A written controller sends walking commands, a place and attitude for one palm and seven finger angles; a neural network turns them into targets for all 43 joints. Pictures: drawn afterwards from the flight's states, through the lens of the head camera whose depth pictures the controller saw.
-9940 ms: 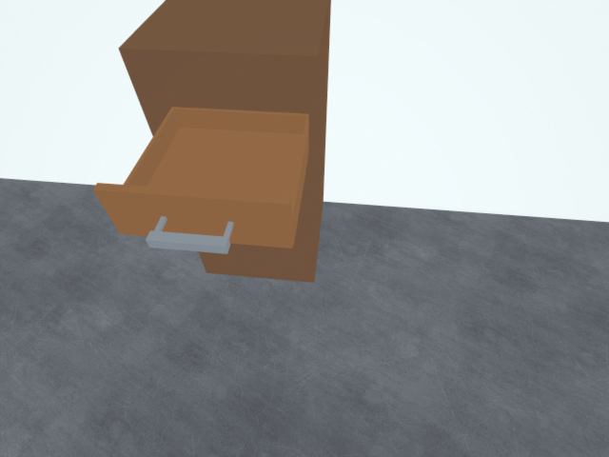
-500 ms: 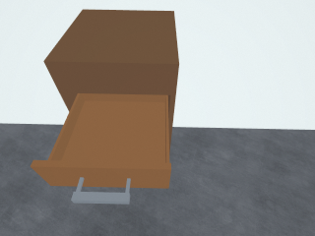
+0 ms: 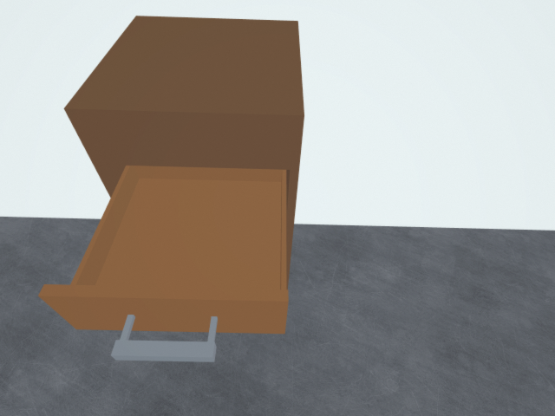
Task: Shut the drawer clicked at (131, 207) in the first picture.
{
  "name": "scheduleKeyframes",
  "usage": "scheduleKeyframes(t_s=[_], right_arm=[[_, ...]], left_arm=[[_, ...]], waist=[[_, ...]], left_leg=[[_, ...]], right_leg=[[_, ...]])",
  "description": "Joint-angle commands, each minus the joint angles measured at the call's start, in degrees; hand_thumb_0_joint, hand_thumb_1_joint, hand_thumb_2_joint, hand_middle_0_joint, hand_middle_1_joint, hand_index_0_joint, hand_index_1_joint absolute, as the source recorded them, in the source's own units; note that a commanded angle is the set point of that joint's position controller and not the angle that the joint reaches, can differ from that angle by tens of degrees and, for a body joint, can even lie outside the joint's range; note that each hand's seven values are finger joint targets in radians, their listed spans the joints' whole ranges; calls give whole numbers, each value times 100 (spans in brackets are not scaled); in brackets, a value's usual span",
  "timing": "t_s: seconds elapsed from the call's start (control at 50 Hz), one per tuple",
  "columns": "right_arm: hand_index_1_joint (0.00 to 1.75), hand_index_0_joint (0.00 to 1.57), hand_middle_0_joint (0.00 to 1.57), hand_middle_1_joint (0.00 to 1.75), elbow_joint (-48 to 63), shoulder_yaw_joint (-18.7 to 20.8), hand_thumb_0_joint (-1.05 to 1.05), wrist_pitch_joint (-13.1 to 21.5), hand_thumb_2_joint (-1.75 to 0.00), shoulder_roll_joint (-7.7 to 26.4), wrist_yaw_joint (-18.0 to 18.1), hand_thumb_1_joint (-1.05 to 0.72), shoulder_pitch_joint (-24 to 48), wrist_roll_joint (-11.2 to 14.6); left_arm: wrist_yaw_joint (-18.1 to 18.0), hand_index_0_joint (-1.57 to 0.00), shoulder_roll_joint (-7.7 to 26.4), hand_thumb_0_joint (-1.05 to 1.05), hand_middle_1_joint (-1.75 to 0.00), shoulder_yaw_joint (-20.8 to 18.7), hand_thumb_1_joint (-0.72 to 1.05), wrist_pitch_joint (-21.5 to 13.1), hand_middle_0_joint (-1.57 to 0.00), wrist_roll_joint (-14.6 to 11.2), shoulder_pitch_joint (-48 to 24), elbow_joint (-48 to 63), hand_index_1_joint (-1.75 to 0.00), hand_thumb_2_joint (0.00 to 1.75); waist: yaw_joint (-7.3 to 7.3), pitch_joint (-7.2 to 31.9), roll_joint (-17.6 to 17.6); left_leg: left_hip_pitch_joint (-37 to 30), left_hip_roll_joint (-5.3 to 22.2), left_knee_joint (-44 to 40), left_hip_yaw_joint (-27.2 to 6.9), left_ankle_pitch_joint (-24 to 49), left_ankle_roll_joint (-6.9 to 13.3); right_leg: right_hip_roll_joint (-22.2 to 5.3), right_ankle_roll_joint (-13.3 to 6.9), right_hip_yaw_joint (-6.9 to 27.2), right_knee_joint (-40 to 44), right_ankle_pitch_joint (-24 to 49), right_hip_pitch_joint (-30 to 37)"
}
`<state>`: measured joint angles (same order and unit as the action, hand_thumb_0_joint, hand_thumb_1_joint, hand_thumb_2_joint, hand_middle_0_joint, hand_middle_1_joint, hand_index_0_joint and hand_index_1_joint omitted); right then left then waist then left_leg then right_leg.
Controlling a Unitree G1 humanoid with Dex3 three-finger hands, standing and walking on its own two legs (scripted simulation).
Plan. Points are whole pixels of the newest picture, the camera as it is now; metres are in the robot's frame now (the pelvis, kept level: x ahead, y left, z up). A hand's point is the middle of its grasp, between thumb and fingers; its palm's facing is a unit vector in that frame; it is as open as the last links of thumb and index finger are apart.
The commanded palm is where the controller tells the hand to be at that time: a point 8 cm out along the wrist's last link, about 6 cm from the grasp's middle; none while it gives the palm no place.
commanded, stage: look again from close up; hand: left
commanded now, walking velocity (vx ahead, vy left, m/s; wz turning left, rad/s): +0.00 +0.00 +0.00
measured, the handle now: (168, 336) +0.25 +0.20 -0.09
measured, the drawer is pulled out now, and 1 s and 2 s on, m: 0.30 0.30 0.30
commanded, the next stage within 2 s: come to a stop and stand still in 0.50 s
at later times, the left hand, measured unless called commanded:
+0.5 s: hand out of the picture -0.01 +0.15 -0.17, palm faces +0.02 -0.99 -0.17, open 7.4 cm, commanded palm none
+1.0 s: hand out of the picture -0.01 +0.17 -0.18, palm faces +0.03 -0.98 -0.19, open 7.4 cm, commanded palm none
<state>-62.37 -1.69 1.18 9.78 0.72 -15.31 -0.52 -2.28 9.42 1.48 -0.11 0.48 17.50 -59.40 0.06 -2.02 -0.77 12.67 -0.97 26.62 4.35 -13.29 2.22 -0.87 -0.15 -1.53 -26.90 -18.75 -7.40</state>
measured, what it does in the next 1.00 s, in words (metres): stands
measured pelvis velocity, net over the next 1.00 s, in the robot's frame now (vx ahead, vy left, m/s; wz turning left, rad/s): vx -0.02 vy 0.00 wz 0.01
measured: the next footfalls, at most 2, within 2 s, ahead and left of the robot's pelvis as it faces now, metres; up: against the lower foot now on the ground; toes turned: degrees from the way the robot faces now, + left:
none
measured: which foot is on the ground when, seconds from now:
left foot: down 0.00-1.00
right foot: down 0.00-1.00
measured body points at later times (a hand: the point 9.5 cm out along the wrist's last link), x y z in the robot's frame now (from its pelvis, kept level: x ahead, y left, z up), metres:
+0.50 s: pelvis +0.00 -0.01 +0.00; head +0.01 -0.01 +0.45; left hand -0.01 +0.20 -0.16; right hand +0.00 -0.23 -0.16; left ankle +0.01 +0.09 -0.74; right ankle -0.05 -0.11 -0.74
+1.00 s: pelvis -0.02 +0.00 +0.00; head -0.02 +0.01 +0.45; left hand -0.01 +0.22 -0.16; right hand +0.01 -0.23 -0.16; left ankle +0.01 +0.09 -0.74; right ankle -0.05 -0.11 -0.74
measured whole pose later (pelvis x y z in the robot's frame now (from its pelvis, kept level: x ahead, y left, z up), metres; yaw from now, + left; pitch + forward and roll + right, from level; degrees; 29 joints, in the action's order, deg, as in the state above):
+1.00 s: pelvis -0.02 +0.00 +0.00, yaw +1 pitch -2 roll +0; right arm -60.6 -0.5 0.2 9.7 0.7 -15.4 -0.8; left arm -2.6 8.9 0.9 -0.6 0.7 18.0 -59.8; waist 0.5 -1.5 -0.3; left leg 14.8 -0.4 30.0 3.5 -13.5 2.3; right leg -0.3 -0.3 -2.4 -28.8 -18.4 -8.5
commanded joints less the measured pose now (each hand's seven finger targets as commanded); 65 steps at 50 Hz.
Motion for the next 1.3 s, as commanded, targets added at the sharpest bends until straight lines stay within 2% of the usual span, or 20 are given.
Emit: scheduleKeyframes(t_s=[0.0, 0.2, 0.24, 0.32, 0.44, 0.6, 0.62, 0.64, 0.66, 0.68, 0.7, 0.72, 0.74, 0.78, 0.82, 0.84, 0.9, 0.96, 1.2, 1.28], right_arm=[[30, 20, 20, 30, 95, 130, 0, 89, -90, 567, 56, -90, -288, 15], [30, 20, 20, 30, -88, 117, 0, 80, -90, 453, 75, -90, -365, 28], [30, 20, 20, 30, -114, 115, 0, 79, -90, 420, 80, -90, -361, 29], [30, 20, 20, 30, -156, 110, 0, 86, -90, 408, 84, -90, -407, 26], [30, 20, 20, 30, -192, 103, 0, 83, -90, 362, 94, -90, -422, 33], [30, 20, 20, 30, -228, 97, 0, 91, -90, 328, 99, -90, -489, 28], [30, 20, 20, 30, 215, 142, 0, 124, -90, 522, 48, -90, 155, 32], [30, 20, 20, 30, 410, 164, 0, 44, -90, 429, 57, -90, 19, 26], [30, 20, 20, 30, 322, 150, 0, 61, -90, 313, 66, -90, -417, -37], [30, 20, 20, 30, 314, 185, 0, 68, -90, 356, 74, -90, -430, -38], [30, 20, 20, 30, 337, 210, 0, 45, -90, 403, 82, -90, -377, -8], [30, 20, 20, 30, 339, 229, 0, 10, -90, 417, 79, -90, -290, -6], [30, 20, 20, 30, 353, 238, 0, -3, -90, 449, 65, -90, -296, -17], [30, 20, 20, 30, 384, 247, 0, -58, -90, 477, 49, -90, -202, -13], [30, 20, 20, 30, 428, 261, 0, -78, -90, 481, 21, -90, -160, -20], [30, 20, 20, 30, 422, 257, 0, -66, -90, 490, 21, -90, -210, -33], [30, 20, 20, 30, 418, 250, 0, -41, -90, 519, 20, -90, -238, -26], [30, 20, 20, 30, 375, 235, 0, -1, -90, 550, 29, -90, -248, -22], [30, 20, 20, 30, 192, 224, 0, 13, -90, 586, 16, -90, -268, -7], [30, 20, 20, 30, 131, 238, 0, 9, -90, 592, 9, -90, -304, -8]], left_arm=[[-38, -20, 580, 0, -30, -114, 90, -119, -20, 11, 441, 129, -30, 90], [-44, -20, 477, 0, -30, -94, 90, -128, -20, 5, 549, -22, -30, 90], [-39, -20, 450, 0, -30, -89, 90, -115, -20, 6, 563, -41, -30, 90], [-46, -20, 422, 0, -30, -87, 90, -136, -20, 6, 610, -76, -30, 90], [-40, -20, 393, 0, -30, -80, 90, -118, -20, 4, 633, -115, -30, 90], [-45, -20, 340, 0, -30, -87, 90, -130, -20, 5, 688, -153, -30, 90], [-215, -20, 476, 0, -30, -128, 90, -321, -20, 129, 877, -329, -30, 90], [-198, -20, 766, 0, -30, -199, 90, -290, -20, 55, 635, -172, -30, 90], [-162, -20, 542, 0, -30, -146, 90, -307, -20, 20, 686, -102, -30, 90], [-134, -20, 451, 0, -30, -125, 90, -300, -20, -1, 643, -95, -30, 90], [-121, -20, 450, 0, -30, -130, 90, -280, -20, -9, 620, -68, -30, 90], [-112, -20, 425, 0, -30, -140, 90, -254, -20, -3, 544, -55, -30, 90], [-98, -20, 451, 0, -30, -136, 90, -195, -20, 16, 457, 2, -30, 90], [-81, -20, 444, 0, -30, -149, 90, -157, -20, 30, 457, 16, -30, 90], [-64, -20, 475, 0, -30, -157, 90, -152, -20, 42, 416, 59, -30, 90], [-55, -20, 474, 0, -30, -153, 90, -137, -20, 46, 415, 92, -30, 90], [-49, -20, 470, 0, -30, -153, 90, -147, -20, 44, 464, 120, -30, 90], [-42, -20, 459, 0, -30, -144, 90, -129, -20, 43, 487, 157, -30, 90], [-18, -20, 424, 0, -30, -112, 90, -109, -20, 48, 617, 72, -30, 90], [-12, -20, 399, 0, -30, -103, 90, -96, -20, 60, 687, 12, -30, 90]], waist=[[-23, -14, -1], [-19, -167, -72], [-24, -289, 59], [-14, -141, -49], [-26, -324, 55], [-27, -284, -38], [-185, -477, 168], [132, -381, 434], [129, 200, 86], [110, 581, -152], [96, 578, -311], [91, 286, -382], [91, 75, -68], [51, -366, -54], [55, -556, -141], [60, -582, 109], [40, -311, -151], [-1, -245, 94], [-24, -326, 33], [-31, -377, 203]], left_leg=[[-377, 669, -392, -726, 1288, 94], [-382, 673, -479, -697, 1132, 69], [-375, 680, -545, -690, 1098, 73], [-430, 680, -500, -688, 1182, 62], [-385, 693, -596, -682, 1080, 59], [-386, 691, -584, -692, 1074, 56], [104, 663, 656, -497, 1460, -152], [-73, 596, 345, -511, 1190, -222], [-129, 624, 245, -530, 797, -89], [-232, 592, 293, -583, 1014, -30], [-236, 603, 258, -592, 912, -21], [-116, 586, 200, -602, 687, -33], [-96, 612, 94, -595, 751, -21], [186, 590, -50, -702, 207, 2], [300, 520, -140, -734, -131, -12], [267, 553, -241, -750, -133, -2], [166, 553, -238, -802, 100, 28], [109, 625, -329, -882, 430, 74], [59, 655, -720, -980, -58, 86], [135, 704, -965, -1080, -465, 96]], right_leg=[[-519, -200, 478, 520, 1255, -304], [-543, -211, 471, 684, 1283, -272], [-526, -213, 457, 719, 1195, -338], [-553, -223, 476, 722, 1342, -254], [-529, -219, 455, 787, 1187, -320], [-543, -231, 459, 796, 1212, -314], [-806, -79, 790, 811, 3350, -581], [-928, -270, 724, 520, 3840, -488], [-818, -336, 615, 253, 3179, -136], [-727, -350, 520, 172, 3142, 59], [-700, -343, 525, 232, 2759, 0], [-676, -337, 514, 337, 2245, -202], [-598, -333, 473, 290, 1812, -357], [-513, -326, 529, 487, 629, -675], [-495, -341, 600, 633, 46, -874], [-477, -347, 576, 614, 26, -905], [-471, -317, 536, 556, 282, -680], [-439, -277, 444, 465, 573, -542], [-462, -199, 351, 636, 418, -519], [-428, -188, 301, 618, 312, -541]])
